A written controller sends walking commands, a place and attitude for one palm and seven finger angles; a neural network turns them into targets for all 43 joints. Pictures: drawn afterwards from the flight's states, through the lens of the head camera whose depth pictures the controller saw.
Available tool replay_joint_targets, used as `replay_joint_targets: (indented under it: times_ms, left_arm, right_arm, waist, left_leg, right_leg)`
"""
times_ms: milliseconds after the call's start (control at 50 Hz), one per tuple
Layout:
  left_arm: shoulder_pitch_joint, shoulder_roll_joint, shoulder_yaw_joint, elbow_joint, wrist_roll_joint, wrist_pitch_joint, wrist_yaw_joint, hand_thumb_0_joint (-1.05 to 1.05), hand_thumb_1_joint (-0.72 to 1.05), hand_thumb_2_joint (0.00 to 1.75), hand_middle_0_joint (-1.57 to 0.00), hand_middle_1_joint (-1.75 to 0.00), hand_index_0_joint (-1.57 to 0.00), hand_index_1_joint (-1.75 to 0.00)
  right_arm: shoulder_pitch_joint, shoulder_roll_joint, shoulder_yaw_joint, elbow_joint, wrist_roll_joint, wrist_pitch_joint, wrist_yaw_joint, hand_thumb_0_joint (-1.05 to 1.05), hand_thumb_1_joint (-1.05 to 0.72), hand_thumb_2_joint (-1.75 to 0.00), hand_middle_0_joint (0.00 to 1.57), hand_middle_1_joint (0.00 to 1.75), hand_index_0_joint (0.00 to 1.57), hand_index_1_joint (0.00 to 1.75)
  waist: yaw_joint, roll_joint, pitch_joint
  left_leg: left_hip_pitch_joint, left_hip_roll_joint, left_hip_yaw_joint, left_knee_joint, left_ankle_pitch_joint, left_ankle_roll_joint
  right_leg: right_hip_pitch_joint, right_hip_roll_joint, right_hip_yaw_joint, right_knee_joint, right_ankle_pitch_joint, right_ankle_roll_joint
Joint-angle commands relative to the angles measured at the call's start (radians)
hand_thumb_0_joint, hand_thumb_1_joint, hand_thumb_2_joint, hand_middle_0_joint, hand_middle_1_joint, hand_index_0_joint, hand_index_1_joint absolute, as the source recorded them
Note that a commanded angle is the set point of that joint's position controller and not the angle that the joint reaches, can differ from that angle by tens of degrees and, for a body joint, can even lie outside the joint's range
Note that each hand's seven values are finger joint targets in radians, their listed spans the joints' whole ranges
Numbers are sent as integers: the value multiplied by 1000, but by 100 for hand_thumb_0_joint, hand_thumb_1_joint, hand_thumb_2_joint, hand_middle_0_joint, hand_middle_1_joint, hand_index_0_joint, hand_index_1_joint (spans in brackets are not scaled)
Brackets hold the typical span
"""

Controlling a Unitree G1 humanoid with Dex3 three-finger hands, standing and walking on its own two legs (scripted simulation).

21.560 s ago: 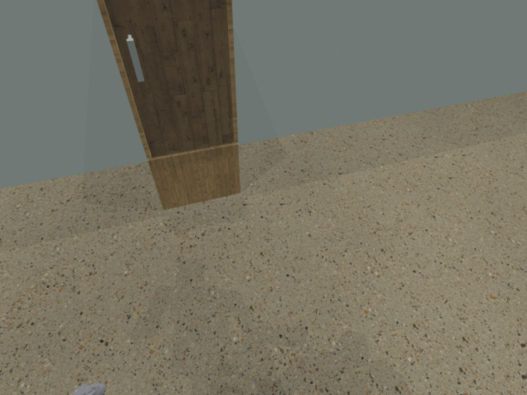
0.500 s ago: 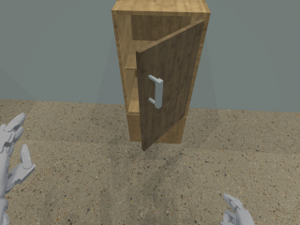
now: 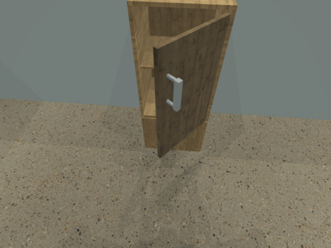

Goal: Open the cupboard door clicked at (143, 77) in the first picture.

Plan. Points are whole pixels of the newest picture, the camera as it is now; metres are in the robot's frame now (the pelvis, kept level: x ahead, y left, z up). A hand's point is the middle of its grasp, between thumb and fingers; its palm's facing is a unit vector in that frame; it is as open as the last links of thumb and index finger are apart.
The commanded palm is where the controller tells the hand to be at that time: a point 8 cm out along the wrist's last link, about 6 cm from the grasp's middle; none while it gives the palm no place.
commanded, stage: let the arm hang, fingers relaxed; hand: left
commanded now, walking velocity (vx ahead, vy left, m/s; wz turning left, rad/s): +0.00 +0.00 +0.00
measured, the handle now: (173, 92) +0.60 +0.01 +0.02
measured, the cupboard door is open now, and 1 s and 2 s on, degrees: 49 49 49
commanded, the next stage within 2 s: look to check the result in 0.56 s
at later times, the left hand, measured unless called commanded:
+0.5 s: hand out of the picture +0.02 +0.16 -0.17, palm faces +0.04 -0.98 -0.17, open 7.3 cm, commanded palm none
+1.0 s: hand out of the picture +0.03 +0.16 -0.17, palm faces +0.05 -0.98 -0.18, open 7.4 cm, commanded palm none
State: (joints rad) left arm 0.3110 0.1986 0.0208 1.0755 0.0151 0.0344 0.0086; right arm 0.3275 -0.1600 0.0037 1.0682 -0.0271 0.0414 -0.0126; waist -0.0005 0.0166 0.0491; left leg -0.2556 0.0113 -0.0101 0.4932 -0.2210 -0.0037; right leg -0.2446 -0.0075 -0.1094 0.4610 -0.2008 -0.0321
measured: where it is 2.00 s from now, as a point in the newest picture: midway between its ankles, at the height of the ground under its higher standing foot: outside the picture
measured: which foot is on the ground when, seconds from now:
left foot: down 0.00-1.00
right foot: down 0.00-1.00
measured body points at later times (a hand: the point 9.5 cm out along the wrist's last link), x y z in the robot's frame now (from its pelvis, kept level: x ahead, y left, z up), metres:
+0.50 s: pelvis +0.02 +0.00 +0.00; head +0.02 +0.00 +0.45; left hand +0.01 +0.22 -0.16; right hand +0.00 -0.20 -0.16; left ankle +0.03 +0.12 -0.74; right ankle +0.03 -0.10 -0.74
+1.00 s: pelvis +0.04 +0.00 +0.00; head +0.05 -0.01 +0.45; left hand +0.03 +0.21 -0.16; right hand +0.03 -0.21 -0.16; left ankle +0.03 +0.12 -0.74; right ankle +0.03 -0.10 -0.74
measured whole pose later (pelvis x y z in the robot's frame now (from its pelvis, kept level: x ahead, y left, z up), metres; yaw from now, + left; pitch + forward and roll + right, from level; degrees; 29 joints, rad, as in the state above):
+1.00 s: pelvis +0.04 +0.00 +0.00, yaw +0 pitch -1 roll +0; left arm 0.28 0.13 0.02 1.15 0.01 0.00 0.03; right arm 0.28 -0.13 0.01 1.15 -0.02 0.01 -0.04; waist 0.00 0.01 0.04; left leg -0.16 0.01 0.00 0.42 -0.24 -0.01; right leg -0.16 -0.01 -0.10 0.43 -0.24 -0.03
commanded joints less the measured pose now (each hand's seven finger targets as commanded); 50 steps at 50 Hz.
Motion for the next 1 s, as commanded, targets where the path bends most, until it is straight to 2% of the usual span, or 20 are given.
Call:
replay_joint_targets:
  times_ms: [0, 100, 280, 360, 420, 620, 780, 860, 980]
  left_arm:
    - [-1, 80, 19, -18, -4, -33, 15, 0, 90, 90, -20, -30, -20, -30]
    - [23, 62, 19, 12, -4, -33, 21, 0, 90, 90, -20, -30, -20, -30]
    - [41, 37, 23, 31, -4, -40, 26, 0, 90, 90, -20, -30, -20, -30]
    - [42, 27, 23, 36, -4, -42, 28, 0, 90, 90, -20, -30, -20, -30]
    - [45, 25, 23, 39, -4, -43, 29, 0, 90, 90, -20, -30, -20, -30]
    - [45, 25, 21, 44, -6, -48, 28, 0, 90, 90, -20, -30, -20, -30]
    - [46, 23, 19, 51, -8, -52, 28, 0, 90, 90, -20, -30, -20, -30]
    - [51, 24, 18, 53, -8, -52, 29, 0, 90, 90, -20, -30, -20, -30]
    - [48, 26, 15, 55, -9, -50, 29, 0, 90, 90, -20, -30, -20, -30]
  right_arm:
    - [58, -89, -21, -19, -2, -28, -16, 0, -90, -90, 20, 30, 20, 30]
    - [77, -63, -16, 10, 0, -33, -18, 0, -90, -90, 20, 30, 20, 30]
    - [72, -31, -11, 36, 1, -44, -22, 0, -90, -90, 20, 30, 20, 30]
    - [64, -21, -12, 40, 2, -43, -24, 0, -90, -90, 20, 30, 20, 30]
    - [63, -20, -12, 42, 3, -41, -25, 0, -90, -90, 20, 30, 20, 30]
    - [51, -33, -11, 45, 5, -43, -27, 0, -90, -90, 20, 30, 20, 30]
    - [41, -39, -8, 55, 5, -47, -30, 0, -90, -90, 20, 30, 20, 30]
    - [36, -39, -7, 58, 6, -48, -32, 0, -90, -90, 20, 30, 20, 30]
    - [31, -41, -6, 64, 6, -47, -32, 0, -90, -90, 20, 30, 20, 30]
  waist:
    - [-7, -48, 30]
    - [-1, -55, 51]
    - [5, -1, 31]
    - [5, -5, 49]
    - [4, 15, 54]
    - [2, -17, 40]
    - [0, -7, 10]
    - [1, -4, 15]
    - [3, -12, 35]
  left_leg:
    - [-45, 62, -69, -131, -96, 43]
    - [-50, 62, -66, -146, -80, 46]
    - [-42, 64, -56, -148, 6, 41]
    - [-34, 60, -50, -141, 16, 38]
    - [-26, 61, -47, -139, 26, 36]
    - [9, 64, -44, -132, 73, 33]
    - [35, 70, -47, -134, 132, 32]
    - [45, 73, -46, -135, 157, 32]
    - [47, 72, -45, -144, 141, 31]
  right_leg:
    - [-14, -109, 131, -152, -198, -22]
    - [-11, -105, 125, -138, -174, -17]
    - [33, -105, 115, -106, -68, -14]
    - [24, -110, 116, -117, -68, -15]
    - [23, -107, 114, -123, -66, -15]
    - [42, -111, 108, -132, -27, -13]
    - [81, -113, 104, -121, 54, -12]
    - [88, -114, 98, -118, 91, -11]
    - [85, -114, 100, -127, 79, -10]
